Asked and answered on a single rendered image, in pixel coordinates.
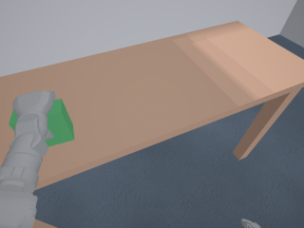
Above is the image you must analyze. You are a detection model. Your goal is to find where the table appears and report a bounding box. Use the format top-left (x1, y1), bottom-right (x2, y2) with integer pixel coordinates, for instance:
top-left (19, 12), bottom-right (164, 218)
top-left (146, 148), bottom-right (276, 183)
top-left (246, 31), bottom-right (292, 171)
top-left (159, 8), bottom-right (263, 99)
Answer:
top-left (0, 21), bottom-right (304, 228)

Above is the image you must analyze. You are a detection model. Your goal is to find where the robot right hand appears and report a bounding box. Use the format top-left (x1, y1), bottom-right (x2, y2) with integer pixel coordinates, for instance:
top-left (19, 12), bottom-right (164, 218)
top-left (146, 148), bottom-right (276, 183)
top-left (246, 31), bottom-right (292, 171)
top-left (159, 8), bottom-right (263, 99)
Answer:
top-left (241, 218), bottom-right (261, 228)

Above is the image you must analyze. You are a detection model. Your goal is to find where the sponge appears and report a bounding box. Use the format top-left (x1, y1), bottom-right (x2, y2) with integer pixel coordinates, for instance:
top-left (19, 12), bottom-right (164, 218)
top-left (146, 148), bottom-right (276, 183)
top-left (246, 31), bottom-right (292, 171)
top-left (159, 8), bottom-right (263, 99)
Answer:
top-left (9, 99), bottom-right (75, 147)

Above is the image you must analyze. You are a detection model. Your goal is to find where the left robot upper arm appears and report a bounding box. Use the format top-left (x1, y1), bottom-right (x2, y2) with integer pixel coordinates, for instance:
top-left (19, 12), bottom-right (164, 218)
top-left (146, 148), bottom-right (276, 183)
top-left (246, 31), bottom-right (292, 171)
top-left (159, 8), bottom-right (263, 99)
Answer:
top-left (0, 191), bottom-right (38, 228)

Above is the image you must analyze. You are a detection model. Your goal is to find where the left robot forearm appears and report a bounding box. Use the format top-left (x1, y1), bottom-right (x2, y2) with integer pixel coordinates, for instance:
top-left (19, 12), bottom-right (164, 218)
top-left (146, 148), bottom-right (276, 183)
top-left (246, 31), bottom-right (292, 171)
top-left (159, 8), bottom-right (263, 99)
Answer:
top-left (0, 111), bottom-right (48, 194)

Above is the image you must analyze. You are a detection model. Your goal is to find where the robot left hand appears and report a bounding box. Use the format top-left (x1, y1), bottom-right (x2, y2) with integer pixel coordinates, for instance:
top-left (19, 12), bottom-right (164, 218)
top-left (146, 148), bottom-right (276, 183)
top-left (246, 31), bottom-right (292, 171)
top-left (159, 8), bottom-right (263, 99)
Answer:
top-left (12, 90), bottom-right (57, 140)

